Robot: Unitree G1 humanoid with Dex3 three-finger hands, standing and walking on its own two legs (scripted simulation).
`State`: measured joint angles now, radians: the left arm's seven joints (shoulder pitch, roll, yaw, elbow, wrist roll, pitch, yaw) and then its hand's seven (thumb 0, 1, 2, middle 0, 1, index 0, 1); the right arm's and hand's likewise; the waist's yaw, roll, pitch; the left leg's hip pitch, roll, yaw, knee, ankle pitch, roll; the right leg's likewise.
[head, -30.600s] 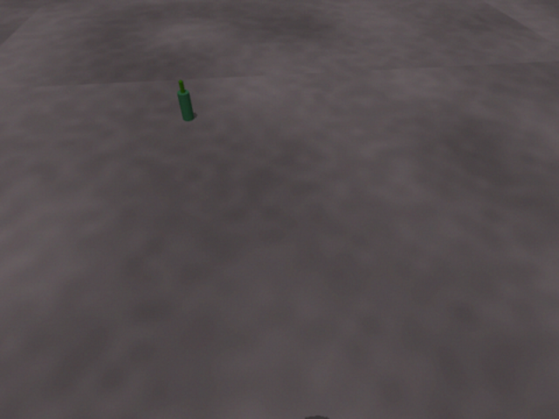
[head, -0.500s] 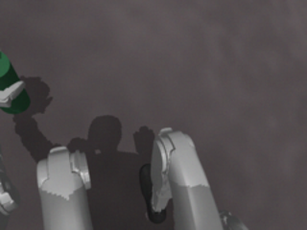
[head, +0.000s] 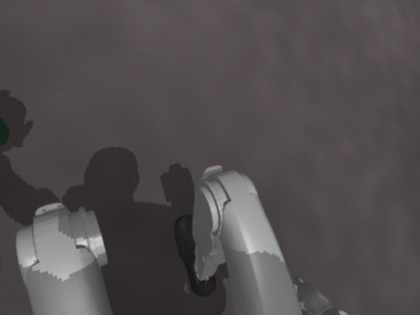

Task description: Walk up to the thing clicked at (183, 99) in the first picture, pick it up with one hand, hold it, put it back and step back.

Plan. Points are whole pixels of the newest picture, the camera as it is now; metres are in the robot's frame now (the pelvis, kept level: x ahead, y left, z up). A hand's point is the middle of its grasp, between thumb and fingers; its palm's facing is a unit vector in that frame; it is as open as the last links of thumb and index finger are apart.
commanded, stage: lower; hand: left
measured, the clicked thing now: out of the picture +0.50 +0.29 -0.13
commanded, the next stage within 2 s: loosen in 0.62 s
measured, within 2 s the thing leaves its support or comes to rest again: neither
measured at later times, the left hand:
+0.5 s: hand out of the picture +0.51 +0.28 -0.17, palm faces +0.29 -0.96 -0.03, open 9.9 cm
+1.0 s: hand out of the picture +0.50 +0.28 -0.17, palm faces +0.29 -0.96 -0.01, open 10.3 cm
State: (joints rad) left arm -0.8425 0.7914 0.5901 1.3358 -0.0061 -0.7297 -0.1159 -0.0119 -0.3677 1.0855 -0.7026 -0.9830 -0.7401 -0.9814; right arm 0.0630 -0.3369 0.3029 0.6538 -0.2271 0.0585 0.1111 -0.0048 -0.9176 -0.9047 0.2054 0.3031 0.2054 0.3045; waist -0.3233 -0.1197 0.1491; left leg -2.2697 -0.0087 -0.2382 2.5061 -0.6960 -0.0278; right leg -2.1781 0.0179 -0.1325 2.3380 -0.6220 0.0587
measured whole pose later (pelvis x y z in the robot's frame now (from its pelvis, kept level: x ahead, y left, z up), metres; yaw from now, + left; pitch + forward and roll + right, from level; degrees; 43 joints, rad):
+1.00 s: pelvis -0.01 +0.01 -0.01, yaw -4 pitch +19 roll -17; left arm -0.89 0.97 0.53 1.50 -0.03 -0.89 -0.09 -0.01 -0.34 0.80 -0.75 -0.86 -0.79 -0.85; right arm -0.07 -0.38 0.49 0.57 -0.32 0.07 0.10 -0.01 -0.91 -0.89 0.21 0.30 0.21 0.30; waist -0.35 -0.24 0.28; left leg -2.24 -0.01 -0.33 2.59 -0.71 -0.01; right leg -2.10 0.05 -0.21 2.33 -0.60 0.08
